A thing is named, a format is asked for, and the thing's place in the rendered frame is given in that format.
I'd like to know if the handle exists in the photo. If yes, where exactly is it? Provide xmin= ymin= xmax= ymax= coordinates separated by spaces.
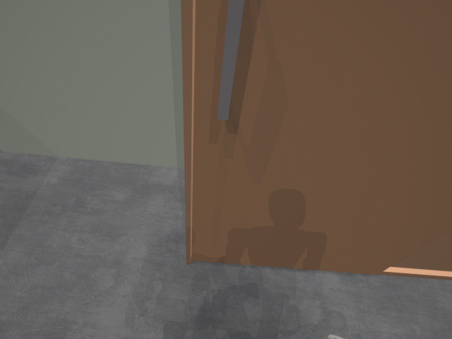
xmin=217 ymin=0 xmax=244 ymax=120

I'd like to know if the wardrobe door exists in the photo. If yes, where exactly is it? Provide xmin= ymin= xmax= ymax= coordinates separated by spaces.
xmin=191 ymin=0 xmax=452 ymax=275
xmin=391 ymin=227 xmax=452 ymax=271

